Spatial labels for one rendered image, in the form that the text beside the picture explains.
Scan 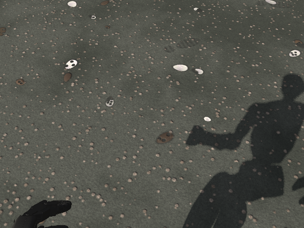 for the left robot hand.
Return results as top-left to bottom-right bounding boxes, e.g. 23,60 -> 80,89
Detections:
11,199 -> 72,228

